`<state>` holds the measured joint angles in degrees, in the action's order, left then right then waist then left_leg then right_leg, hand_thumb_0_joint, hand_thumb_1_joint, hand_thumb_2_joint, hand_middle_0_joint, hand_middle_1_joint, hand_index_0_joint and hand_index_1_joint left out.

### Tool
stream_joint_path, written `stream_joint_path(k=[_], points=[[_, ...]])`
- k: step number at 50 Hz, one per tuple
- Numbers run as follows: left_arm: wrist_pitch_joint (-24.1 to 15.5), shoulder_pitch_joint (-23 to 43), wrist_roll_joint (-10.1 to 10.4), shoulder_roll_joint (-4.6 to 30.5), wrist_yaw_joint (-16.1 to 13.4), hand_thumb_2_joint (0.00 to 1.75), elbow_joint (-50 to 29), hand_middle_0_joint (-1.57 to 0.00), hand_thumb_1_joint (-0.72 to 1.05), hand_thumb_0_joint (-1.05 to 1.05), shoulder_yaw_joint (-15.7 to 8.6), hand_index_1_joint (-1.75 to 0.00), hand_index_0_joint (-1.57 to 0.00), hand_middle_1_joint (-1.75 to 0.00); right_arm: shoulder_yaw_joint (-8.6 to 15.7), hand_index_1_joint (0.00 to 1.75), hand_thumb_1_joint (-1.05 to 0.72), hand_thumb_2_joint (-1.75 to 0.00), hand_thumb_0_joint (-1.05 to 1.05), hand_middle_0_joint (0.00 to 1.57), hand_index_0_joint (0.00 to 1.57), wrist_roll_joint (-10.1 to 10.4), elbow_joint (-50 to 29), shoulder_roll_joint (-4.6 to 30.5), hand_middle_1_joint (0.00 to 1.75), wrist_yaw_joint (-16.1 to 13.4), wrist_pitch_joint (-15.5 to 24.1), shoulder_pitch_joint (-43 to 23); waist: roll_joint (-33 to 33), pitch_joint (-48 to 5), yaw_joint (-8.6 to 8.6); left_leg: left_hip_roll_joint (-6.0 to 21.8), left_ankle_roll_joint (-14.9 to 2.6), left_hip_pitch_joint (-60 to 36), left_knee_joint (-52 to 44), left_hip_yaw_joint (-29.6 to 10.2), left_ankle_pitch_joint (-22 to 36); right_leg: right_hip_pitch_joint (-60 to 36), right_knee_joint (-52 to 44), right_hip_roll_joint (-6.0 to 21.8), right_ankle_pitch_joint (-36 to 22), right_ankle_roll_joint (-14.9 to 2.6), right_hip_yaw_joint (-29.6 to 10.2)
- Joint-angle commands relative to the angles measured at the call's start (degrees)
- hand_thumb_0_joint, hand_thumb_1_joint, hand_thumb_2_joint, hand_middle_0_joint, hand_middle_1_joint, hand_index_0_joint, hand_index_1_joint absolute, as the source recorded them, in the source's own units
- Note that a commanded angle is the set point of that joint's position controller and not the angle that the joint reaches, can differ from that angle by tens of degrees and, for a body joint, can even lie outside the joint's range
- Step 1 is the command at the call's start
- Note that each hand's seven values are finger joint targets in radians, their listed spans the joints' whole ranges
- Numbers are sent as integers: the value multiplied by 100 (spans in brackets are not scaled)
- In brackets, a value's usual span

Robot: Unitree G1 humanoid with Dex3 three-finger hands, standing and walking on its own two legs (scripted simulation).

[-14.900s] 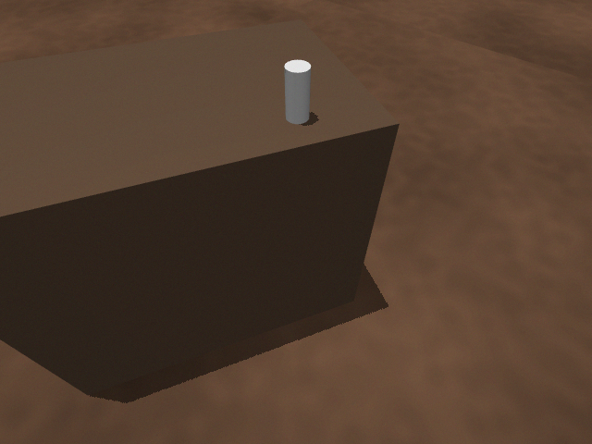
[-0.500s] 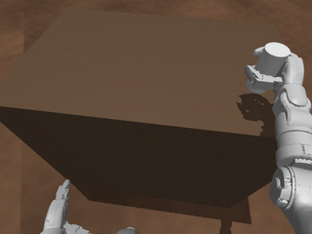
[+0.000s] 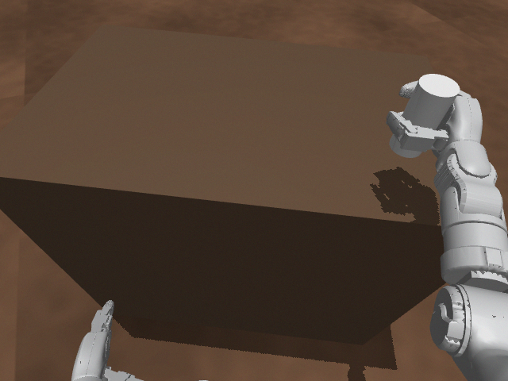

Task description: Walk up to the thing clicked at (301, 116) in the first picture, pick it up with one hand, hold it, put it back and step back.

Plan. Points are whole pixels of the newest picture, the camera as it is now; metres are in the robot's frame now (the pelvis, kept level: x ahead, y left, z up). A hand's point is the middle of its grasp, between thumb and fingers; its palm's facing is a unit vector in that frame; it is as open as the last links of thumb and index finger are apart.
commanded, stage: lift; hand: right
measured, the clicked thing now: (420, 118) +0.45 -0.20 +0.19
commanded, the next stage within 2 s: hold in 1.10 s
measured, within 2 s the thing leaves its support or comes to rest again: neither
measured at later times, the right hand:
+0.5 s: hand (454, 102) +0.38 -0.18 +0.27, palm faces +0.15 +0.99 -0.02, open 6.9 cm
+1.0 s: hand (488, 92) +0.35 -0.18 +0.31, palm faces +0.16 +0.99 -0.03, open 6.9 cm
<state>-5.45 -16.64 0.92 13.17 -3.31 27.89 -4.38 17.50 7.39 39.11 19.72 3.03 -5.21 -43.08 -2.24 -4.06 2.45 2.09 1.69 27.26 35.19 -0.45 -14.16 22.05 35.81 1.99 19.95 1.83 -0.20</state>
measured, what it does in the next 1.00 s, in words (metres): stands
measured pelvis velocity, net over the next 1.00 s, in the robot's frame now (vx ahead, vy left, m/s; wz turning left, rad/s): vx -0.01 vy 0.01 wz -0.03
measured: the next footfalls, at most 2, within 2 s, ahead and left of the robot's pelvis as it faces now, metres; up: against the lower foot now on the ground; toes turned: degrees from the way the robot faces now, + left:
none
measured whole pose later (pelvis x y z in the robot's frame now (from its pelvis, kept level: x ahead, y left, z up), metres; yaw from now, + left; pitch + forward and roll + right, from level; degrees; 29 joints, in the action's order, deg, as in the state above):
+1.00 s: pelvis -0.01 +0.01 +0.01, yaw -2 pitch -1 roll +0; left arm -10.9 -14.6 2.3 14.8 -1.3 34.1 -4.5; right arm 19.1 12.3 1.0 19.4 2.7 -41.8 -36.4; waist -4.9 -4.9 -0.8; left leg 2.9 1.3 17.4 31.9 1.5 -13.1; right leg 12.6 31.3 1.3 17.4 2.2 -2.1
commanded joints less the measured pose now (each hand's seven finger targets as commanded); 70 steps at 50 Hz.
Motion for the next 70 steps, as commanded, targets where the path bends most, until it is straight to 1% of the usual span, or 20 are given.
stream_joint_path(k=[1, 2, 7, 9, 16, 17, 19, 24, 27, 29, 30, 34, 38, 40, 42, 51, 52, 55, 65, 70], points=[[-418, 505, 45, 648, -152, 5, -1158, -5, -54, 0, -144, -5, -5, -6, 328, 146, -51, -134, 0, 139, 141, 170, -2117, 1545, 146, -126, 374, -3203, 258, -2404, -175, -120, -89, -1779, -316, 256, 1512, -625, -432, -255, -1638, -214, 208], [-379, 186, 48, 371, -114, 4, -890, -4, -53, 0, 54, -5, -5, -6, 319, 146, -50, -133, 0, 139, 141, 172, -2308, 1502, 146, -143, 308, -3067, 105, -2246, -233, -120, -109, -1744, -334, 264, 1482, -586, -461, -248, -1635, -205, 212], [-314, 53, 33, 801, -32, 3, -489, -4, -52, 0, -426, -5, -5, -6, 190, 147, -52, -134, 0, 141, 142, 167, -2700, 1333, 147, -113, -267, -2528, -292, -1706, -125, -179, -139, -1183, -436, 321, 1208, -819, -619, -193, -1578, -148, 172], [-373, 312, 54, 657, 51, 4, -514, -4, -53, 0, -270, -5, -5, -6, 40, 146, -52, -133, 0, 139, 141, 178, -3060, 1117, 146, -61, -479, -2645, -369, -1603, -158, -197, -139, -1126, -459, 360, 1150, -865, -646, -159, -1635, -129, 129], [-505, 844, 114, 778, 28, 4, -586, -4, -54, 0, -341, -5, -4, -5, 322, 145, -51, -131, 0, 139, 141, 387, -3817, 1278, 145, 23, -1208, -2534, 383, -1800, -247, -104, -37, -1557, -606, 361, 1056, -1004, -650, -244, -1330, -252, 157], [-539, 857, 126, 967, -3, 4, -670, -4, -53, 0, -519, -5, -4, -5, 376, 144, -55, -130, 0, 140, 141, 419, -3867, 1276, 144, 9, -1290, -2457, 513, -1779, -243, -130, -32, -1556, -603, 400, 1113, -1087, -668, -227, -1408, -251, 136], [-522, 798, 126, 735, 17, 4, -676, -4, -53, 0, -267, -5, -4, -5, 325, 144, -53, -130, 0, 140, 141, 394, -4138, 1272, 144, -12, -1448, -2454, 418, -1787, -293, -97, -37, -1616, -617, 388, 1065, -1058, -669, -263, -1368, -246, 164], [-549, 659, 141, 892, 68, 4, -507, -4, -53, 0, -462, -4, -4, -5, 391, 144, -53, -130, 0, 140, 141, 408, -4434, 1262, 144, -22, -1915, -2167, 141, -1516, -266, -119, -68, -1519, -685, 435, 996, -1107, -764, -264, -1355, -214, 151], [-576, 586, 148, 492, 169, 5, -196, -4, -54, 0, -99, -5, -4, -5, 341, 145, -53, -130, 0, 141, 142, 411, -4814, 1225, 145, -30, -2159, -2339, -158, -1311, -322, -118, -81, -1424, -749, 434, 743, -1026, -827, -287, -1117, -201, 148], [-659, 782, 156, 931, 138, 5, -518, -4, -54, 0, -463, -5, -4, -5, 414, 145, -53, -131, 0, 140, 142, 447, -4618, 1221, 145, -24, -2343, -2089, 206, -1263, -222, -143, -49, -1401, -810, 457, 644, -1027, -869, -286, -991, -238, 121], [-665, 713, 145, 720, 178, 4, -365, -4, -54, 0, -289, -5, -4, -5, 359, 146, -56, -131, 0, 142, 143, 451, -4901, 1223, 146, -25, -2386, -2241, 64, -1269, -267, -114, -42, -1446, -838, 457, 544, -980, -880, -318, -884, -238, 125], [-765, 881, 169, 917, 164, 5, -499, -3, -55, 0, -400, -4, -3, -4, 542, 144, -54, -130, 0, 141, 142, 511, -4706, 1299, 144, -15, -2672, -2022, 221, -1257, -307, -114, -41, -1486, -832, 461, 768, -1053, -837, -310, -1140, -241, 106], [-836, 970, 178, 923, 154, 5, -615, -4, -55, 0, -422, -5, -3, -4, 556, 145, -57, -131, 0, 142, 142, 550, -5071, 1309, 145, -41, -2841, -2265, 376, -1518, -305, -109, -40, -1602, -790, 490, 964, -1224, -786, -304, -1376, -235, 77], [-841, 890, 166, 619, 184, 5, -367, -4, -56, 0, -112, -5, -3, -4, 550, 145, -54, -131, 0, 140, 142, 557, -5162, 1298, 145, -51, -2905, -2268, 310, -1477, -381, -86, -43, -1673, -810, 479, 909, -1128, -793, -326, -1314, -236, 89], [-885, 1093, 169, 872, 130, 5, -535, -4, -55, 0, -308, -5, -3, -4, 621, 147, -55, -132, 0, 142, 143, 546, -4891, 1362, 147, -50, -3020, -2108, 425, -1348, -383, -88, -17, -1636, -858, 487, 706, -1046, -833, -335, -1132, -255, 82], [-969, 883, 180, 824, 191, 5, -401, -4, -55, 0, -236, -5, -4, -4, 642, 145, -55, -131, 0, 140, 141, 553, -5162, 1385, 145, -34, -3338, -2093, 148, -1261, -338, -125, -64, -1563, -869, 539, 602, -1076, -935, -326, -1085, -218, 47], [-954, 818, 176, 640, 225, 5, -321, -4, -55, 0, -62, -5, -4, -4, 537, 145, -54, -132, 0, 140, 141, 567, -5548, 1342, 145, -31, -3321, -2398, 79, -1338, -336, -105, -65, -1563, -895, 519, 565, -1097, -935, -344, -1022, -225, 54], [-992, 917, 192, 910, 187, 5, -340, -4, -55, 0, -360, -5, -4, -5, 638, 145, -54, -132, 0, 140, 141, 587, -5375, 1398, 145, -43, -3427, -2205, 187, -1308, -276, -111, -52, -1493, -892, 523, 572, -1151, -925, -340, -1024, -234, 43], [-1077, 1200, 202, 783, 240, 4, -235, -5, -55, 0, -95, -5, -5, -5, 530, 146, -53, -133, 0, 139, 141, 628, -5691, 1364, 146, 43, -3655, -2400, -58, -1393, -391, -107, -74, -1589, -822, 556, 734, -1141, -897, -333, -1262, -191, -4], [-1131, 1140, 200, 833, 223, 5, -287, -5, -55, 0, -104, -5, -5, -5, 824, 145, -54, -133, 0, 139, 140, 681, -5463, 1579, 145, 40, -3733, -2128, 220, -1410, -394, -114, -52, -1679, -852, 562, 785, -1107, -872, -334, -1315, -209, -8]])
